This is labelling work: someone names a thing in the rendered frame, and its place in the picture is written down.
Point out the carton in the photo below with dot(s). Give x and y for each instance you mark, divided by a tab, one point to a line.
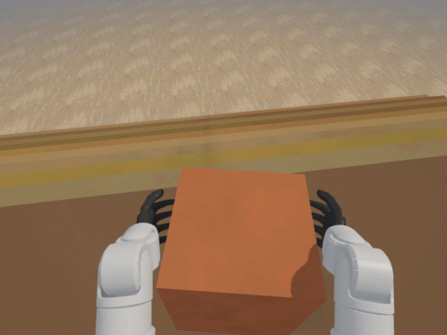
241	255

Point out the robot right forearm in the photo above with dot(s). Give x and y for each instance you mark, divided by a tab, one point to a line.
363	283

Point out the left robot hand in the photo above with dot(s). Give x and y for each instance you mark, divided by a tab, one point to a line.
148	212

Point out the robot left forearm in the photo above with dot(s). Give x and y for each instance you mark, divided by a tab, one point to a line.
125	283

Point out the right robot hand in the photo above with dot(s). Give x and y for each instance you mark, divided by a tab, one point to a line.
333	214

